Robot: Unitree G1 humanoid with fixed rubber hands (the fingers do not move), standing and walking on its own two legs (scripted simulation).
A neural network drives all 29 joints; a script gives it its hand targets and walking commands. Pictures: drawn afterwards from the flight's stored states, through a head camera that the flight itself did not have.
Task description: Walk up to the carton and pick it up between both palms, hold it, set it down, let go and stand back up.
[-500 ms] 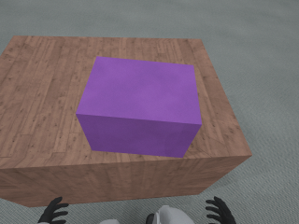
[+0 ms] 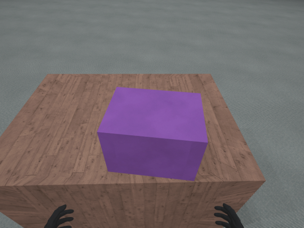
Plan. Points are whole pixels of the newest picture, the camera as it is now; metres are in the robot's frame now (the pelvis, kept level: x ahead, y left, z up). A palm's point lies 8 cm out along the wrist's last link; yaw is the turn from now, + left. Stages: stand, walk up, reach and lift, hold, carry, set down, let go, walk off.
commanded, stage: reach and lift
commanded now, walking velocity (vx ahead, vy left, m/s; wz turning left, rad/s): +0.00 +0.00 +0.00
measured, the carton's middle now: (154, 132) +0.44 -0.02 -0.01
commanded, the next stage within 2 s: none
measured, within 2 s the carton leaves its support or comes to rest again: neither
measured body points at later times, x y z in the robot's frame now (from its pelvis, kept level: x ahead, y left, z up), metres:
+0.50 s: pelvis +0.02 +0.00 +0.01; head +0.04 +0.02 +0.46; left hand +0.21 +0.26 -0.05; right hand +0.17 -0.23 -0.05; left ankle -0.02 +0.12 -0.72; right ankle +0.07 -0.08 -0.72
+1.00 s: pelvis +0.03 +0.04 +0.01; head +0.01 +0.04 +0.46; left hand +0.22 +0.27 -0.02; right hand +0.20 -0.23 -0.03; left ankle -0.02 +0.12 -0.72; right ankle +0.07 -0.08 -0.72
